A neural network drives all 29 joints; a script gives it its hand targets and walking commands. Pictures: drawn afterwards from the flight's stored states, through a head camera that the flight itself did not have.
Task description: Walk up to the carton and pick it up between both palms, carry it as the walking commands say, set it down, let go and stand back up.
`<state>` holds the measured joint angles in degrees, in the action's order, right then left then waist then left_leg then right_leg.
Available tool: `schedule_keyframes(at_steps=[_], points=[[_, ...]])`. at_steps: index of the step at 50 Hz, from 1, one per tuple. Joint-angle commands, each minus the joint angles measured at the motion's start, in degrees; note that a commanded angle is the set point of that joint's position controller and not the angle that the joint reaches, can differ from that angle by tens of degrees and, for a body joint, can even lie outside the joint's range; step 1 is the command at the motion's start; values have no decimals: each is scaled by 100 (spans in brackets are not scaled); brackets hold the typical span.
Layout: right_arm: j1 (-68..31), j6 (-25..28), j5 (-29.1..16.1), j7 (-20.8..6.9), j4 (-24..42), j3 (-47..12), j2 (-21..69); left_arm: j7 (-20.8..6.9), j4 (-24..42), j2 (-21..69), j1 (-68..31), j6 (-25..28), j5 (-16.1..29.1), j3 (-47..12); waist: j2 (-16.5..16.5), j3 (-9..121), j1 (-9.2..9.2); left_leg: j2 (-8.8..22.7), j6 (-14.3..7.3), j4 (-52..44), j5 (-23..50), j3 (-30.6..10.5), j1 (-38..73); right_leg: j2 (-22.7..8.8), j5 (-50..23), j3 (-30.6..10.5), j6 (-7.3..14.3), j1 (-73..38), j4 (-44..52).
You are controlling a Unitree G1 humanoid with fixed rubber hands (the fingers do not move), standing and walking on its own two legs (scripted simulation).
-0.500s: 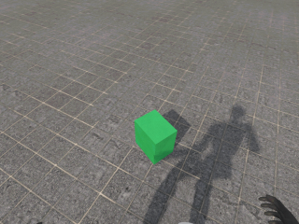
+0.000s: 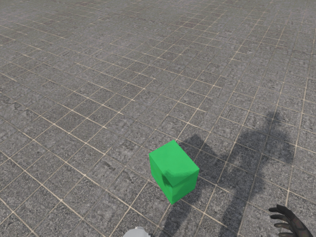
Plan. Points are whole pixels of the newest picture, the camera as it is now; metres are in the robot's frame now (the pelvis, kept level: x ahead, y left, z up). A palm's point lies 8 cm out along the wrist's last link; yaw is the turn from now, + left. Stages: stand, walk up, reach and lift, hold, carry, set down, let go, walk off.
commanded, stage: walk up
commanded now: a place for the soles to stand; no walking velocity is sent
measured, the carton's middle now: (172, 172) +0.62 +0.01 -0.61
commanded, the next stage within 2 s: none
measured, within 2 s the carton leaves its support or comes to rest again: neither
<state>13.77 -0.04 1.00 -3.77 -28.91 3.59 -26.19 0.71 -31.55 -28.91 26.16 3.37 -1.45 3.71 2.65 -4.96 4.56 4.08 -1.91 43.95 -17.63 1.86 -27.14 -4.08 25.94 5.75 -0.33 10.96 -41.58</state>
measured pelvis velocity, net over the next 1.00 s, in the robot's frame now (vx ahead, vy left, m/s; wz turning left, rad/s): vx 0.28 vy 0.05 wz -0.11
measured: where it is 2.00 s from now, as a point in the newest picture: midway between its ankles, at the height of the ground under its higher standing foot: outside the picture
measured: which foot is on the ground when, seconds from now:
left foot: up 0.00-0.00, down 0.02-0.32, up 0.34-0.62, down 0.64-1.00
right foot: down 0.00-0.04, up 0.06-0.30, down 0.32-1.00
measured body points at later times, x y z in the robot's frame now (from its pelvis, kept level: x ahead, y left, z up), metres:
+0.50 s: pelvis +0.18 +0.00 -0.01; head +0.19 -0.03 +0.44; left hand +0.32 +0.34 -0.04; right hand +0.29 -0.33 -0.10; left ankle +0.21 +0.13 -0.65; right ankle +0.21 -0.12 -0.71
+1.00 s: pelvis +0.28 +0.05 +0.01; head +0.31 +0.05 +0.46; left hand +0.42 +0.38 -0.09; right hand +0.45 -0.28 -0.07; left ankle +0.34 +0.18 -0.71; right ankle +0.21 -0.12 -0.71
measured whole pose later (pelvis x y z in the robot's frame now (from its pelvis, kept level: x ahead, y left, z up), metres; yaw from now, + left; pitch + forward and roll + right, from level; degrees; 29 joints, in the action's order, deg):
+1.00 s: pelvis +0.28 +0.05 +0.01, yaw -6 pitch -3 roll -1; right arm -1.2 -1.8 -1.5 -1.0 -46.4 1.4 -24.2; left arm 1.6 -48.1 -27.5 10.5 1.5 1.9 0.4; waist 0.1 -7.7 1.5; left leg 5.8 1.4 39.2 -16.8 3.7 -18.8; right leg -4.3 23.4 -1.6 -5.0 8.3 -35.1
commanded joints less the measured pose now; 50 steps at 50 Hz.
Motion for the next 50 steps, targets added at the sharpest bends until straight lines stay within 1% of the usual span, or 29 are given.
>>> schedule_keyframes(at_steps=[1, 2, 3, 4, 6, 8, 10, 12, 14, 15, 16, 17, 18, 19, 23, 27, 28, 29, 31, 32, 33, 34, 35, 36, 38, 39, 41, 43, 50], points=[[753, 159, 36, 106, 202, 530, -1236, -56, 523, -1046, -445, 48, 77, 281, -317, 320, -860, -366, -325, -703, -291, -112, 2728, -724, -431, -725, 684, 2249, 188], [1110, 184, 117, 190, 174, 643, -1675, -99, 640, -651, -341, 67, 154, 162, 1009, 679, -1138, 853, -720, -1679, -1898, -2145, 3245, -252, -624, -267, 329, 2830, -1814], [1251, 190, 68, 296, 275, 664, -1849, -100, 830, -767, -472, 55, 228, 216, 1229, 724, -1303, 1875, -1422, -2767, -2429, -4095, 3286, 528, 620, -573, 175, 3551, -2894], [1226, 159, -42, 347, 271, 636, -1724, -26, 902, -1280, -688, -21, 180, 378, 529, 469, -1306, 2128, -1834, -2876, -2616, -4295, 2718, 379, 747, -1193, 166, 3470, -3460], [870, 142, -44, 395, 248, 552, -1598, -8, 793, -1244, -665, -90, 189, 386, 273, -100, -976, 1913, -1507, -2758, -2339, -3155, 2116, 174, 368, -1233, 182, 3485, -3174], [457, 146, -16, 403, 254, 469, -1530, -30, 479, -1123, -307, -99, 199, 351, 710, -138, -693, 1605, -1260, -2739, -1692, -2306, 1583, 48, 94, -1071, 127, 2754, -2429], [269, 152, 24, 342, 289, 453, -1543, -63, 387, -1096, -281, -139, 212, 349, 1093, -145, -650, 1560, -1214, -2722, -1618, -1884, 1045, 9, 52, -854, 63, 2175, -1813], [52, 152, 34, 266, 321, 414, -1470, -124, 393, -961, -379, -136, 189, 314, 1208, -227, -567, 1455, -1113, -2560, -1675, -1334, 533, -18, -181, -517, 99, 1532, -946], [-278, 120, 30, 178, 375, 352, -1336, -134, 215, -884, -107, -89, 190, 353, 912, -110, -256, 1003, -774, -1839, -2110, -676, -467, 237, -1120, -248, 169, -10, -24], [-264, 99, 45, 149, 413, 293, -1161, -74, 102, -976, 129, -61, 149, 414, 527, 103, -100, 770, -574, -1154, -2285, -501, -882, 389, -1075, -327, 216, -712, 30], [-171, 75, 30, 119, 467, 239, -915, 33, 46, -1233, 390, -42, 106, 524, -317, 233, 92, 450, -360, -30, -2364, -214, -1551, 16, -16, -1175, 413, -1251, 590], [-202, 66, 14, 98, 628, 242, -797, 161, 53, -1756, 830, -15, -1, 680, -1519, 581, 380, -154, -62, 2030, -1817, 220, -2056, -1325, 1946, -3618, 927, -1414, 1807], [-392, -18, -18, 110, 841, 357, -1121, 304, 197, -1952, 762, 4, -72, 708, -1120, 554, 396, -360, 3, 3000, -1830, -629, -2266, -2215, 2494, -5522, 1514, -1172, 2781], [-381, -103, -9, 137, 857, 488, -1446, 398, 286, -1791, 561, 27, -68, 689, -616, 361, 303, -115, 36, 3197, -1559, -1036, -2236, -2317, 2188, -5288, 1747, -1083, 2695], [246, -98, 75, 185, 431, 469, -1171, 434, 316, -1431, 25, 116, -68, 520, -767, 202, -103, 255, 183, 2777, -1215, -1025, -1869, -2011, -1418, -3103, 1736, -605, 1605], [87, -192, 23, 114, 359, 348, -854, 367, 377, -1310, -509, 107, -52, 391, -1194, 60, -236, 353, 234, 1113, -658, -503, -310, -1378, -2889, -1685, 1278, 674, 1322], [156, -183, -45, 124, 263, 317, -797, 313, 427, -1279, -783, 82, -21, 321, -1416, 134, -332, 219, 198, 619, -428, -258, 391, -1135, -3489, -1197, 1112, 1081, 1116], [183, -170, -73, 153, 142, 312, -828, 252, 427, -1260, -949, 53, 54, 254, -1503, 246, -427, 25, 143, 293, -27, -85, 1014, -994, -3655, -1044, 965, 1374, 892], [348, -100, -85, 261, -158, 371, -1140, 127, 374, -1060, -1108, -4, 218, 123, -1037, 474, -742, -75, -26, -811, 1393, -142, 2294, -741, -3064, -872, 448, 1960, 252], [200, -91, -66, 293, -187, 461, -1558, 64, 367, -901, -1035, -9, 291, 59, -370, 675, -711, 512, -236, -1056, 1921, -978, 2414, -399, -2247, -658, 131, 2023, -161], [-218, -59, -130, 316, -99, 453, -1741, 46, 274, -783, -773, -64, 377, 25, 323, 831, -531, 1244, -636, -1642, 1247, -1983, 1607, -50, -1223, -571, -59, 1373, -654], [-649, -64, -212, 368, -25, 363, -1544, 58, 157, -853, -454, -150, 439, 45, 357, 916, -400, 1477, -1031, -1867, 418, -2091, 893, 160, 53, -533, -51, 629, -608], [-855, -87, -198, 374, -95, 294, -1444, 107, 14, -999, -486, -200, 415, 91, 357, 688, -362, 1310, -1029, -1766, -1, -1767, 519, 135, 77, -585, 41, 276, -288], [-1059, -104, -200, 362, -191, 231, -1355, 123, -100, -1005, -555, -187, 357, 67, 323, 460, -289, 1084, -738, -1716, -110, -1494, 464, 34, -281, -650, 109, 288, 155], [-1192, -136, -256, 331, -402, 187, -1291, 115, -330, -1165, -859, -98, 309, 64, 259, 421, -411, 633, -269, -1378, 508, -965, 977, -233, -930, -921, 117, 718, 712], [-1192, -128, -283, 326, -545, 182, -1288, 115, -456, -1210, -968, -67, 307, 60, 288, 459, -471, 621, -213, -1272, 963, -940, 1231, -270, -1201, -937, 107, 848, 779], [-1228, -95, -245, 328, -789, 199, -1339, 115, -748, -1181, -871, -44, 325, 30, 422, 852, -449, 761, -334, -1179, 2007, -881, 1643, -175, -1839, -751, 50, 495, 634], [-1324, -74, -235, 320, -994, 164, -1224, 124, -990, -1128, -927, -59, 345, 12, 278, 1113, -448, 815, -440, -1101, 2735, -731, 1813, -182, -2249, -760, 30, 163, 671], [-1701, -130, -244, 306, -1682, 111, -1074, 134, -1670, -988, -1347, -152, 330, -13, 283, 938, -411, 778, -414, -1570, 2486, -395, 1939, -236, -2644, -710, -3, -68, 1081]])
